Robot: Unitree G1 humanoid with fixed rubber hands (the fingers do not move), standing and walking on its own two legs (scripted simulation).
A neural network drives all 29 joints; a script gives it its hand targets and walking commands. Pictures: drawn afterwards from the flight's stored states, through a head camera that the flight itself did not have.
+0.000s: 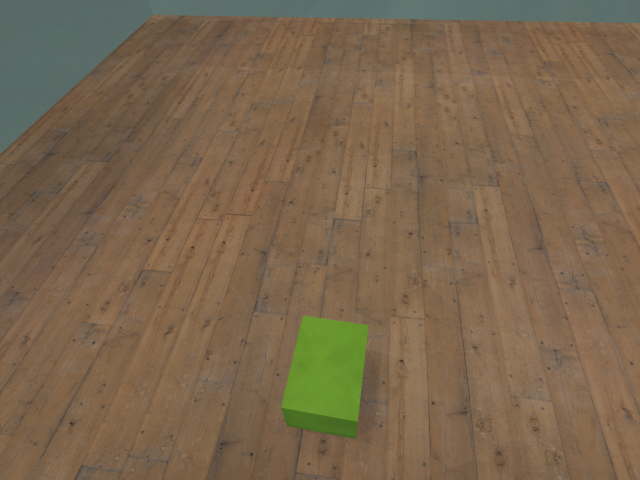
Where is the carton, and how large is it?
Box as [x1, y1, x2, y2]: [281, 316, 368, 438]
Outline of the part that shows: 303,316 281,406 286,423 290,426 354,438 358,414 368,325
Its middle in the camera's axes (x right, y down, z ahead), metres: +0.02 +0.41 +1.19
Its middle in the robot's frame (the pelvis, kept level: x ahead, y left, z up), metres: +0.52 +0.03 -0.70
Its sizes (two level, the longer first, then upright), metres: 0.286 0.208 0.167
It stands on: the floor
